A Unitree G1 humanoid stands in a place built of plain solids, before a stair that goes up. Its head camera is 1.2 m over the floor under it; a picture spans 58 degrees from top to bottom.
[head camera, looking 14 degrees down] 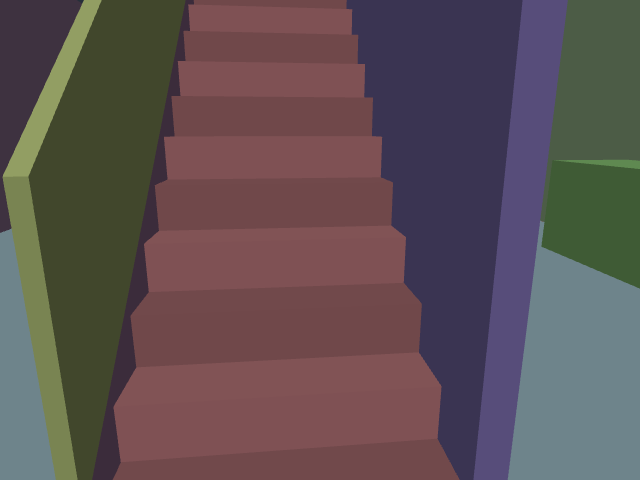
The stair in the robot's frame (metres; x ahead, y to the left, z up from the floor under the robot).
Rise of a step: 0.20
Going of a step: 0.23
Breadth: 1.03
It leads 6 degrees to the left of straight ahead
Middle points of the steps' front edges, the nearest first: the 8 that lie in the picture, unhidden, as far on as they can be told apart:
1.20 0.11 0.39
1.43 0.14 0.59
1.65 0.16 0.79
1.88 0.19 0.98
2.10 0.21 1.18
2.33 0.23 1.38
2.55 0.26 1.57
2.78 0.28 1.77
